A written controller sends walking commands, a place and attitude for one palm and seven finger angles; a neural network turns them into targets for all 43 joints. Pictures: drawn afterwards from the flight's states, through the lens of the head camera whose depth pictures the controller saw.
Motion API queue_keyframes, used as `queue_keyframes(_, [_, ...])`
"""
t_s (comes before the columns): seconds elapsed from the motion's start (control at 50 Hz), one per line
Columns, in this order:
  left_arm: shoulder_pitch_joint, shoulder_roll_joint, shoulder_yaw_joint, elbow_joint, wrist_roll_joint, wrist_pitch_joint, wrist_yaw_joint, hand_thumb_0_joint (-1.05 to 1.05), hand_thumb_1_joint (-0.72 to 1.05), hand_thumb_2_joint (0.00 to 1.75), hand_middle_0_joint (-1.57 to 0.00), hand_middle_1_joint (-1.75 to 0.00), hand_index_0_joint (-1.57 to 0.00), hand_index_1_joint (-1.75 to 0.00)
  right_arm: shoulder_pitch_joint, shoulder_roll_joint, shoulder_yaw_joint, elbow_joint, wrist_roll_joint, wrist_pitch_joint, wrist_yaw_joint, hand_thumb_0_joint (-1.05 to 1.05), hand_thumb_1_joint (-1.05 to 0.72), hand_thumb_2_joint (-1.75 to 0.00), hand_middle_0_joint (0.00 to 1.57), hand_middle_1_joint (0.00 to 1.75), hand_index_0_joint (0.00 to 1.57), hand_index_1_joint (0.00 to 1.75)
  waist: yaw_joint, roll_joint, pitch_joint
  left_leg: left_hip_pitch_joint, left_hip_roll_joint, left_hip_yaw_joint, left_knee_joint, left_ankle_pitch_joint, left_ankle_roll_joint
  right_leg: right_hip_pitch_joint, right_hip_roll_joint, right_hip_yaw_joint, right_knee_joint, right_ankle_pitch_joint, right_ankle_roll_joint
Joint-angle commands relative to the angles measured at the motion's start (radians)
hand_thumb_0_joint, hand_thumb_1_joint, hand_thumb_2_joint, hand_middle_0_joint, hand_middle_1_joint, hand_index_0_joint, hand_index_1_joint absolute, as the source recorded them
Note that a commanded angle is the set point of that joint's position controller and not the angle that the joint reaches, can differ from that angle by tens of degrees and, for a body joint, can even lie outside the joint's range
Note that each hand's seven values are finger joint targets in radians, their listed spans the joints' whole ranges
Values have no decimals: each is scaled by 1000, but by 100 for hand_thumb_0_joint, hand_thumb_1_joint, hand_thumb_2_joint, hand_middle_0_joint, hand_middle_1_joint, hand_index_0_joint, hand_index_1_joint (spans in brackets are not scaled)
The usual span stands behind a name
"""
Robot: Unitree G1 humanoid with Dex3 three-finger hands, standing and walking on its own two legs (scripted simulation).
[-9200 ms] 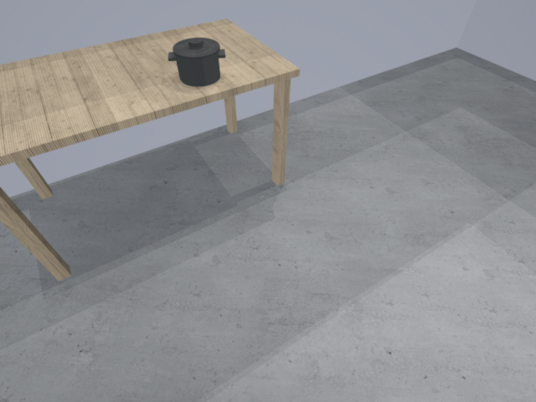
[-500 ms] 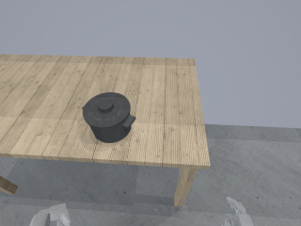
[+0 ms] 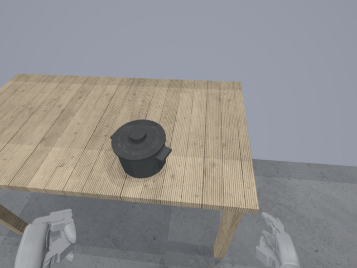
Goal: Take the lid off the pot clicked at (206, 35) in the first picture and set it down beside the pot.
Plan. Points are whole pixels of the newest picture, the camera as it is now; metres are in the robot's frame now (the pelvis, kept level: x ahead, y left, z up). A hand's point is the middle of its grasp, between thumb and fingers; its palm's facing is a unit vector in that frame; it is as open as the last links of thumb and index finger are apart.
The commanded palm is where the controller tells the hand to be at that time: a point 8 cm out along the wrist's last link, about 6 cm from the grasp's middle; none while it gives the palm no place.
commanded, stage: raise the hand higher, near the body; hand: left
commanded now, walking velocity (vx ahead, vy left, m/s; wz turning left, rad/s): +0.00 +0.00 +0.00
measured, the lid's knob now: (137, 134) +0.47 +0.19 +0.00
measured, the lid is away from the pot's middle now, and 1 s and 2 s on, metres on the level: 0.00 0.00 0.00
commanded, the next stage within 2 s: reach forward and open the fingers in 0.12 s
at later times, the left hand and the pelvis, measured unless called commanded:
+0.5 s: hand (52, 224) +0.16 +0.27 +0.08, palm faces -0.15 -0.11 -0.98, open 2.9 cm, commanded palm +0.15 +0.26 +0.13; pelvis -0.02 +0.00 +0.00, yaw -2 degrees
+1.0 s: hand (62, 207) +0.20 +0.26 +0.07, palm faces -0.25 -0.09 -0.96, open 7.6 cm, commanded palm +0.20 +0.26 +0.13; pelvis -0.04 +0.01 +0.01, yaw +0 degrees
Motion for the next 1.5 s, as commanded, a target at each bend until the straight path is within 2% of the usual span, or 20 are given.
queue_keyframes(0.0, [-32,135,100,-259,-5,-66,19,0,90,90,-130,-150,-130,-150,-94,-92,-25,-153,4,-47,1,0,-90,-90,20,30,20,30,-21,-9,-44,76,17,-13,-44,367,18,-16,0,-2,-69,328,3])
queue_keyframes(0.2, [-90,176,161,-355,-18,-86,27,0,90,90,-130,-150,-130,-150,-113,-96,-19,-158,8,-41,7,0,-90,-90,20,30,20,30,-13,-12,-34,75,24,-24,-68,317,9,1,5,2,-84,275,1])
queue_keyframes(0.22, [-145,364,84,-392,429,-2,55,0,89,88,-127,-149,-127,-149,-127,-178,-9,-150,-13,16,19,0,-90,-90,20,30,20,30,-8,38,-17,-31,14,0,-44,337,19,-101,25,24,-35,271,-8])
queue_keyframes(0.24, [-160,275,72,-414,441,49,73,0,87,86,-125,-148,-125,-148,-133,-142,-17,-189,-11,49,29,0,-90,-90,20,30,20,30,-7,53,-26,-46,16,2,-50,333,18,-91,17,-10,-23,242,-23])
queue_keyframes(0.28, [-79,307,53,-346,630,132,80,0,82,87,-120,-145,-120,-145,-166,-148,-24,-189,3,99,45,0,-90,-90,20,30,20,30,24,59,-43,-56,22,5,-54,282,9,-84,38,31,-29,185,-40])
queue_keyframes(0.34, [-175,437,74,-338,809,204,51,0,72,91,-116,-136,-116,-136,-204,-169,-22,-194,4,170,51,0,-90,-90,20,30,20,30,27,13,-135,-52,7,4,-53,253,17,-31,31,70,-32,185,-38])
queue_keyframes(0.38, [-218,499,92,-327,856,222,11,0,66,95,-115,-125,-115,-125,-254,-169,-19,-198,19,180,51,0,-90,-90,20,30,20,30,26,40,-183,-21,4,-7,-48,269,24,2,28,88,-39,217,-33])
queue_keyframes(0.44, [-196,464,20,-227,830,198,-84,0,56,101,-115,-107,-115,-107,-226,-166,-27,-179,31,170,47,0,-90,-90,20,30,20,30,-2,-26,-142,-12,-1,-7,-40,309,37,-3,15,63,-58,295,-8])
queue_keyframes(0.56, [-350,615,103,-219,798,95,-231,0,38,109,-108,-86,-108,-86,-200,-183,-26,-174,23,159,25,0,-90,-90,20,30,20,30,-7,-46,-141,19,-17,-10,-43,344,54,-12,-2,52,-96,375,19])
queue_keyframes(0.68, [-408,581,118,-108,790,31,-222,0,22,111,-100,-65,-100,-65,-207,-179,-35,-168,34,164,28,0,-90,-90,20,30,20,30,-7,-12,-100,25,-16,-11,-47,295,45,-44,10,65,-126,312,2])
queue_keyframes(0.7, [-445,525,53,-110,784,29,-220,0,19,112,-99,-61,-99,-61,-183,-173,-38,-175,36,165,31,0,-90,-90,20,30,20,30,-23,-5,-117,21,-15,-2,-51,275,44,-24,0,49,-117,281,6])
queue_keyframes(0.82, [-593,601,77,-73,814,38,-208,0,2,116,-91,-40,-91,-40,-199,-187,-34,-157,33,168,29,0,-90,-90,20,30,20,30,-14,3,-151,28,-20,-16,-84,244,42,-9,2,50,-137,221,0])
queue_keyframes(0.9, [-649,538,7,-18,814,53,-215,0,-9,119,-86,-26,-86,-26,-207,-175,-31,-169,43,166,29,0,-90,-90,20,30,20,30,-25,-5,-133,22,-17,-13,-97,216,43,-4,5,40,-139,179,-3])
queue_keyframes(0.98, [-701,598,48,-6,828,58,-216,0,-20,123,-81,-12,-81,-12,-220,-187,-30,-166,41,170,33,0,-90,-90,20,30,20,30,-13,1,-164,40,-17,-24,-108,222,43,3,11,49,-143,184,-10])
queue_keyframes(1.0, [-718,538,-12,-1,821,56,-220,0,-23,124,-80,-8,-80,-8,-215,-177,-29,-171,42,168,33,0,-90,-90,20,30,20,30,-24,15,-149,30,-14,-19,-114,217,42,5,6,35,-138,171,-8])
queue_keyframes(1.08, [-776,586,23,19,841,68,-217,0,-23,124,-80,-8,-80,-8,-215,-191,-30,-163,45,180,40,0,-90,-90,20,30,20,30,-18,27,-159,42,-10,-31,-121,239,38,-2,15,38,-140,187,-18])
queue_keyframes(1.2, [-844,509,-65,78,843,93,-220,0,-24,125,-80,-8,-80,-8,-198,-185,-29,-166,48,191,45,0,-90,-90,20,30,20,30,-32,-1,-169,39,-4,-35,-129,251,37,-3,14,22,-130,182,-19])
queue_keyframes(1.38, [-940,573,-25,134,865,115,-216,0,-24,126,-80,-8,-80,-8,-186,-200,-28,-153,51,202,49,0,-90,-90,20,30,20,30,-32,14,-199,61,1,-53,-117,323,31,-9,20,24,-118,239,-30])
queue_keyframes(1.44, [-989,492,-140,110,840,166,-246,0,-24,126,-80,-8,-80,-8,-188,-196,-31,-166,56,200,59,0,-90,-90,20,30,20,30,-46,39,-240,74,-4,-58,-108,379,29,13,10,19,-95,289,-25])
queue_keyframes(1.48, [-991,560,-82,111,849,182,-260,0,-24,126,-80,-8,-80,-8,-200,-206,-25,-168,56,195,65,0,-90,-90,20,30,20,30,-41,20,-266,87,-5,-62,-95,405,32,18,18,27,-90,315,-26])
